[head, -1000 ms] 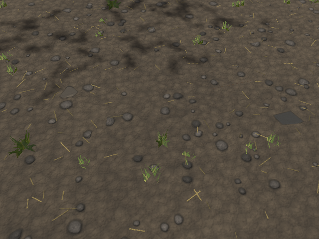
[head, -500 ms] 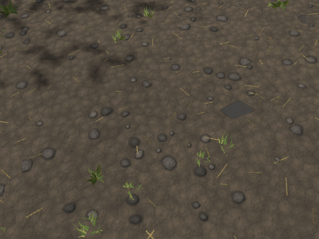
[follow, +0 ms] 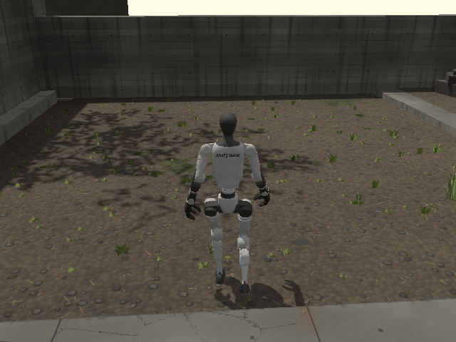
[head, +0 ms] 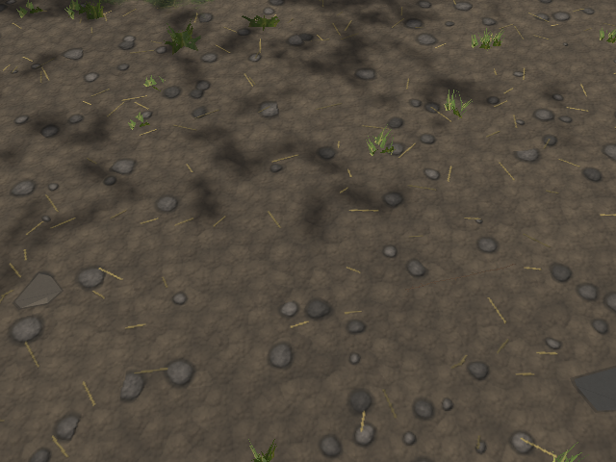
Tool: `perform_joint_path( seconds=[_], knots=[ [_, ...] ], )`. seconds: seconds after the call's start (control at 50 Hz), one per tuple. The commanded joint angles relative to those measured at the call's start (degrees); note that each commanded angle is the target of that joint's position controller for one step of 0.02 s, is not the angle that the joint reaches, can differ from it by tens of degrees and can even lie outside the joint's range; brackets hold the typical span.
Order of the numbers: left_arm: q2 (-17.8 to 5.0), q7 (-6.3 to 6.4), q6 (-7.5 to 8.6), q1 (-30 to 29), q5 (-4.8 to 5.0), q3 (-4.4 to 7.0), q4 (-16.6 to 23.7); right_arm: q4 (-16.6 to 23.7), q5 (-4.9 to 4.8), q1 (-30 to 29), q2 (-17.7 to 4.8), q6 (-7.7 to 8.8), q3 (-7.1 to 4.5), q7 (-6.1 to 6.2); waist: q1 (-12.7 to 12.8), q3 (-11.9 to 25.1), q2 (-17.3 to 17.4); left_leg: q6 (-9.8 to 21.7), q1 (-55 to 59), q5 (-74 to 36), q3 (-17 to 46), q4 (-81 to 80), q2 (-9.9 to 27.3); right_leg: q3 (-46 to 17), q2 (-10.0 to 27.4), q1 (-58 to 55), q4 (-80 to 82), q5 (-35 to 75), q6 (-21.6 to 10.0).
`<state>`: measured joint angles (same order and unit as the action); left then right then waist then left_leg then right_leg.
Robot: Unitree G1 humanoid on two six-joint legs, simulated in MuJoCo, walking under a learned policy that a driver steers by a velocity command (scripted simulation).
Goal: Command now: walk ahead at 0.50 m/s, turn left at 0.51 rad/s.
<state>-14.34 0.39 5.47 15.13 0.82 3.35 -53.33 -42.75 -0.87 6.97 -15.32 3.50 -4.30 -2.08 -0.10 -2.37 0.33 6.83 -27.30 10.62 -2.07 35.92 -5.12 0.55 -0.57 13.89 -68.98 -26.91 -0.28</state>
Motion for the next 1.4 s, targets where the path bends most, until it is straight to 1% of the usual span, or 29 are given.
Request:
perform_joint_path(
  seconds=[0.02,0.08,0.14,0.22,0.32,0.38,0.4,0.42,0.44,0.46,0.5,0.52,0.58,0.68,0.8,0.84,0.88,0.9,0.92,0.94,0.96,1.0,1.06,1.14,1.22,1.28,1.36,1.38,1.4],
  knots=[
    [-7.3,-0.22,3.65,-6.7,-0.08,1.38,7.7,1.6,0.15,8.2,-7.0,0.76,-2.06,0.79,-2.7,6.5,-2.9,12.5,29.8,-5.1,32.1,-19.4,18.1,-6.9,4.1,30.5,-2.0,4.7,-0.9],
    [-7.0,0.33,1.01,-3.7,-1.45,2.10,7.7,3.6,0.44,4.3,-6.6,0.89,-1.70,1.33,1.8,5.1,-0.2,11.0,15.9,-13.4,24.2,-22.2,14.3,-5.8,6.1,20.0,7.9,7.5,1.2],
    [-4.8,0.73,0.03,-9.2,-2.06,1.36,10.0,3.1,-0.11,7.3,-9.3,0.70,-2.49,2.63,0.4,3.6,1.3,9.8,10.6,-15.1,19.2,-23.2,11.8,-3.9,4.7,18.8,19.5,16.7,3.7],
    [-3.6,-0.10,0.45,-16.4,-1.16,0.49,12.4,1.9,-0.49,11.2,-8.6,-0.01,-2.37,3.17,-3.3,3.3,3.8,5.8,10.0,-8.1,16.6,-21.9,9.2,-3.2,1.7,13.9,35.1,32.4,4.1],
    [-6.4,-1.48,1.89,-19.6,-0.71,0.81,14.4,-0.1,-0.30,15.3,-7.7,-0.13,-1.95,2.74,-4.6,2.7,5.7,4.9,19.3,-6.4,22.0,-16.5,13.5,-3.8,1.4,14.0,41.3,27.9,1.3],
    [-9.2,-1.53,2.94,-10.7,-1.00,2.09,12.2,0.4,0.05,13.9,-6.9,-0.42,-1.52,2.93,0.4,6.1,7.4,2.6,21.4,-18.9,21.9,-7.7,11.8,-2.5,0.9,2.0,44.7,24.2,-3.1],
    [-12.0,-1.26,3.20,-1.5,-1.65,2.97,10.9,1.6,0.60,12.5,-5.0,-0.16,-0.57,2.77,4.9,13.0,4.2,0.6,15.9,-17.5,18.2,5.5,8.9,-9.1,7.8,-11.3,42.5,25.4,-7.1],
    [-17.3,-1.18,2.55,7.4,-1.97,4.61,8.6,1.8,-0.63,20.0,-2.1,0.67,0.39,2.69,4.5,21.7,-10.4,-4.5,-4.0,-1.2,10.9,26.2,0.6,-31.2,19.6,-33.0,43.8,17.9,-17.3],
    [-13.6,-1.83,2.07,9.3,-0.11,3.86,7.0,1.7,-0.99,20.1,-4.3,1.08,0.37,2.81,5.2,21.0,-15.3,-5.2,-14.7,22.3,11.9,34.6,0.5,-45.0,23.6,-35.0,51.2,5.6,-19.0],
    [-9.7,-1.77,1.79,5.7,0.49,2.64,7.8,2.4,-1.37,14.4,-8.4,1.18,-0.65,2.70,5.8,11.9,-8.9,-4.7,-19.4,18.7,12.9,38.1,3.8,-39.1,21.6,-28.3,52.3,-0.5,-16.1],
    [-6.9,-1.69,0.91,-0.7,-0.72,1.31,9.1,4.2,0.14,7.5,-7.4,1.23,-0.49,2.53,3.6,3.1,-3.2,-4.6,-17.9,10.8,8.9,33.2,8.2,-27.1,16.8,-14.3,55.3,7.6,-13.6],
    [-5.8,-1.66,0.98,-2.0,-1.20,0.79,9.2,4.3,0.55,7.4,-6.8,1.17,-0.68,2.42,2.1,2.2,-4.3,-4.6,-15.0,8.4,8.6,29.8,10.0,-23.6,15.0,-10.3,56.5,12.9,-12.7],
    [-6.9,-1.60,1.20,-1.4,-0.82,0.94,8.2,4.3,0.51,8.3,-4.1,0.83,-0.08,2.20,0.6,2.6,-5.9,-5.9,-11.9,5.5,6.2,23.5,11.2,-16.8,12.8,-6.7,59.0,24.2,-13.3],
    [-9.8,-0.88,0.53,1.8,0.15,1.59,6.4,6.8,0.60,-0.7,-2.0,1.26,1.13,1.80,3.0,1.7,-4.5,-7.3,-9.2,-9.5,3.4,4.7,10.3,-8.1,10.1,-6.1,60.4,32.8,-11.5],
    [-10.7,-0.63,-0.96,8.1,0.65,1.53,3.4,9.9,-0.25,-9.6,-3.0,1.89,1.15,0.27,5.4,-0.6,-4.7,-5.6,-7.8,-11.7,2.6,-5.7,7.9,-8.3,13.3,-13.6,57.4,33.4,-10.0],
    [-11.8,-0.29,-1.65,7.9,0.59,1.82,3.0,10.1,-0.15,-8.5,-4.3,2.14,0.70,-0.15,3.5,0.3,-5.4,-4.0,-4.6,-7.7,2.2,-7.5,6.9,-8.4,14.5,-16.6,54.0,40.0,-8.9],
    [-12.0,-0.04,-2.11,6.4,0.47,1.72,3.3,7.0,0.29,2.5,-7.8,2.17,-1.11,0.28,-2.8,7.3,-5.1,-1.1,12.3,-8.2,-0.2,-9.8,4.4,-5.1,11.5,-14.5,41.4,55.3,-6.8],
    [-10.3,0.08,-1.93,5.5,-0.48,0.87,4.7,4.9,0.90,12.7,-11.1,1.99,-2.25,0.89,-7.2,15.0,-2.7,2.1,29.4,-11.6,6.1,-6.5,11.0,-3.2,8.9,-4.9,27.6,47.1,-4.9],
    [-3.9,-0.24,-0.73,11.9,-0.97,-1.23,6.1,3.8,1.63,18.2,-16.8,1.57,-3.50,1.15,-5.6,23.6,11.5,11.3,51.6,-5.8,31.1,-8.3,25.9,-0.1,-0.3,18.5,4.5,16.9,-0.7],
    [-6.7,-0.78,0.50,11.1,-0.33,-0.76,5.1,3.2,0.67,19.8,-12.4,1.11,-2.40,1.03,-6.8,27.0,13.2,13.4,52.7,1.0,43.7,-15.4,28.4,-6.9,-1.2,26.3,-3.1,-6.4,-0.9],
    [-10.7,-1.15,1.02,5.9,1.17,0.45,6.7,3.4,0.35,15.5,-10.0,0.98,-1.37,1.13,-6.2,16.7,9.1,10.5,44.9,4.0,35.7,-17.0,26.1,-6.7,2.3,31.2,-6.0,-3.4,-1.3],
    [-9.7,-0.97,0.85,0.3,0.49,0.45,8.0,4.0,0.80,8.4,-7.2,0.94,-0.35,0.91,-3.0,6.3,3.2,7.8,28.0,-1.7,23.7,-20.8,21.1,-4.0,6.5,28.8,0.0,5.2,-1.0],
    [-6.4,-0.67,-1.24,3.5,-0.03,0.19,6.9,3.6,1.14,4.9,-5.9,2.03,-0.12,0.48,1.4,4.1,5.3,7.5,17.0,-7.7,16.0,-26.3,18.3,-4.0,8.6,21.2,5.4,10.3,0.3],
    [-5.5,-0.60,-2.12,-1.7,-0.22,0.03,8.5,1.1,1.75,6.1,-7.6,2.91,-0.69,1.22,0.9,1.1,3.1,6.6,15.8,-15.8,7.0,-28.7,17.6,-4.9,8.7,24.0,15.2,21.8,1.6],
    [-3.7,-1.79,-1.30,-8.2,-0.67,-0.66,10.7,-0.7,1.86,7.4,-8.8,2.39,-0.70,2.27,-1.6,1.3,2.7,3.4,15.4,-28.2,-2.3,-26.1,15.3,-1.5,4.9,16.2,30.3,35.1,0.9],
    [-5.4,-2.90,-1.61,-10.3,-0.54,-0.01,13.1,-1.8,0.83,7.8,-10.2,1.04,-1.16,3.02,-1.9,2.0,3.6,2.2,22.2,-30.0,-2.8,-21.8,17.7,-1.5,4.0,17.0,34.3,32.4,-0.2],
    [-9.6,-3.91,-1.76,-1.5,-1.20,2.40,13.0,-1.4,-0.40,5.8,-10.9,-1.51,-1.77,4.67,3.3,6.6,3.2,-1.7,25.8,-38.3,-4.3,-3.2,16.9,1.8,-0.4,7.2,40.6,25.5,-3.9],
    [-14.0,-3.10,-1.76,3.1,-1.26,3.99,12.4,-0.9,0.58,8.5,-9.9,-1.64,-1.36,4.88,4.4,10.7,-2.9,-5.3,20.1,-28.7,-6.3,10.1,12.4,-3.6,2.3,-3.4,42.5,44.8,-6.5],
    [-18.9,-1.90,-2.36,4.1,-1.46,4.65,13.4,0.9,3.59,13.9,-4.6,-1.09,0.44,4.30,0.5,16.8,-16.4,-9.6,0.5,16.6,-6.2,30.9,3.9,-22.6,16.1,-21.7,37.3,72.0,-15.6]
  ],
)
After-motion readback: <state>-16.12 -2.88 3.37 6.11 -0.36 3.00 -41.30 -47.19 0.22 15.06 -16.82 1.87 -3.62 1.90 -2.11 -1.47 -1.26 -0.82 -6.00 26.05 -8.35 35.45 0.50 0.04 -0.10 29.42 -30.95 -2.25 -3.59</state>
